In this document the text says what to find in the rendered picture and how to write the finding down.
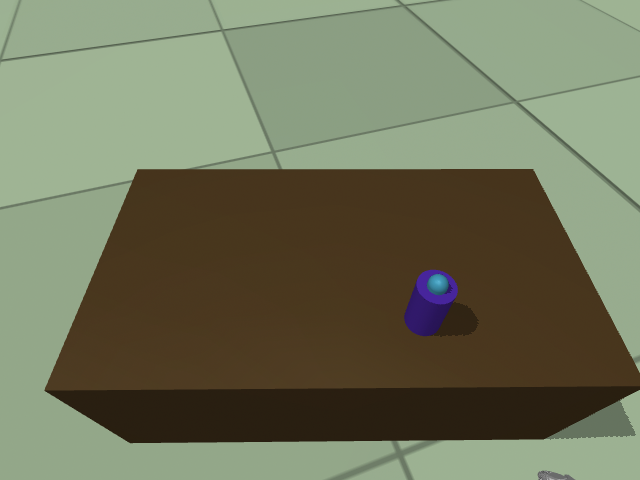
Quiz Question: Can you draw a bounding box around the bottle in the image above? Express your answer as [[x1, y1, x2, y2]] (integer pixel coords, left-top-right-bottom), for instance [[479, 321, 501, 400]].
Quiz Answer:
[[404, 270, 458, 336]]

